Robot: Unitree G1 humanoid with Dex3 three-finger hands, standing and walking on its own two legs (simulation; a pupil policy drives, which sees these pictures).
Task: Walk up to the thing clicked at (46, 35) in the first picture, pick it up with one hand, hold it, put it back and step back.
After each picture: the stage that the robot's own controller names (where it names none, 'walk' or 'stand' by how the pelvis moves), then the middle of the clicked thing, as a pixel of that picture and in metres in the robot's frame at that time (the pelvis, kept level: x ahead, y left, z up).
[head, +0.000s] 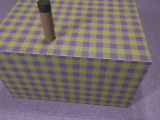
stand; (47, 21) +0.84 +0.24 -0.05
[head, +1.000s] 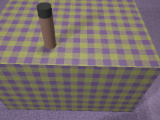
walk; (47, 27) +0.73 +0.20 -0.03
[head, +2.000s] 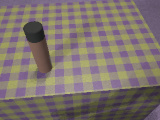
rise first; (40, 50) +0.52 +0.21 -0.02
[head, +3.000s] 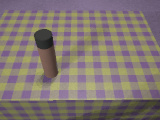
stand; (47, 56) +0.52 +0.19 -0.04
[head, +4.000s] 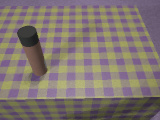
stand; (34, 53) +0.52 +0.23 -0.03
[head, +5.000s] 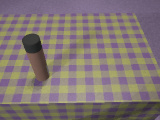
stand; (37, 59) +0.52 +0.23 -0.06
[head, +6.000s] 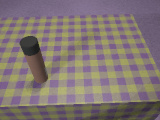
stand; (35, 62) +0.52 +0.24 -0.05
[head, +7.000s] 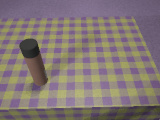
stand; (35, 64) +0.50 +0.24 -0.06
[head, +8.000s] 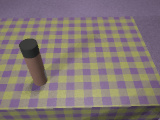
stand; (35, 64) +0.50 +0.24 -0.06
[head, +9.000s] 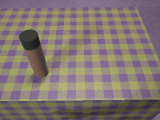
rise first; (36, 56) +0.52 +0.23 -0.05
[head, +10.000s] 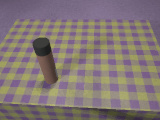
rise first; (47, 62) +0.52 +0.22 -0.05
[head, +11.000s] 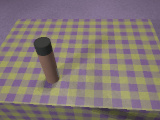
go down; (48, 62) +0.52 +0.22 -0.05
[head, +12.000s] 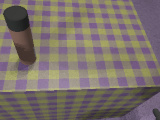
go down; (23, 39) +0.53 +0.20 -0.01
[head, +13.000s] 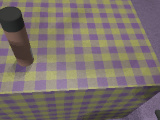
approach; (19, 40) +0.53 +0.21 +0.01
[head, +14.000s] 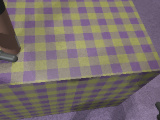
close in; (1, 27) +0.54 +0.23 +0.04
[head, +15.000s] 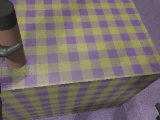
lift; (9, 39) +0.49 +0.20 +0.04
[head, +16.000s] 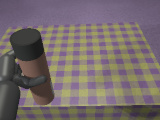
lift; (36, 72) +0.32 +0.15 +0.16
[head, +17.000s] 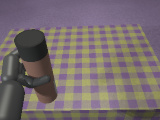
hold; (40, 72) +0.32 +0.15 +0.15
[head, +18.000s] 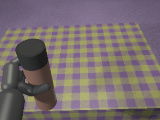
hold; (40, 79) +0.31 +0.15 +0.13
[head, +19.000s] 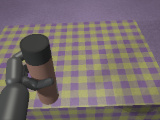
hold; (43, 74) +0.33 +0.14 +0.13
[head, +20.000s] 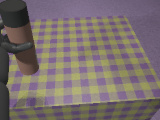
crouch; (22, 42) +0.44 +0.19 +0.16
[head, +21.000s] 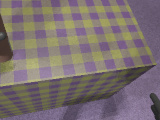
lower; out of the picture +0.51 +0.21 +0.04
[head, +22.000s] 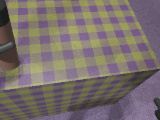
lower; (2, 39) +0.49 +0.20 +0.04
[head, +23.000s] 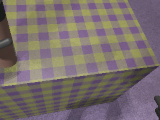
lower; out of the picture +0.50 +0.21 +0.05
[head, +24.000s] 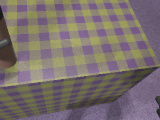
lower; out of the picture +0.49 +0.21 +0.05
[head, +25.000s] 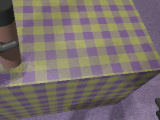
loosen; (5, 37) +0.49 +0.20 +0.04
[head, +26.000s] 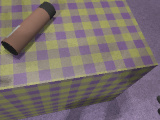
withdraw; (31, 26) +0.61 +0.11 -0.05
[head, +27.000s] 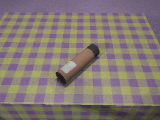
sink last; (79, 62) +0.56 +0.05 -0.10
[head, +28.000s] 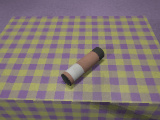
stand; (84, 65) +0.56 +0.05 -0.09
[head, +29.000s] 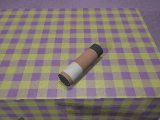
stand; (82, 63) +0.54 +0.02 -0.08
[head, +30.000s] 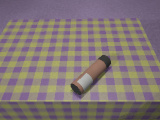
stand; (91, 73) +0.53 -0.02 -0.14
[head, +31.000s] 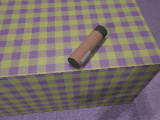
walk; (88, 45) +0.59 -0.02 -0.12
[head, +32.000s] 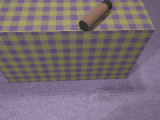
walk; (96, 14) +0.83 -0.06 -0.11
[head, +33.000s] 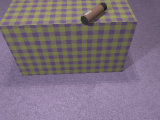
stand; (94, 13) +1.09 -0.03 -0.13
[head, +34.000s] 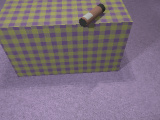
stand; (92, 15) +1.06 -0.05 -0.15
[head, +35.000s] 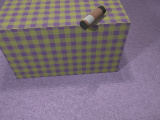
stand; (93, 17) +1.05 -0.06 -0.15
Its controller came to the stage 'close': yes
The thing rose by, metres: 0.22
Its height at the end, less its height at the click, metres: -0.09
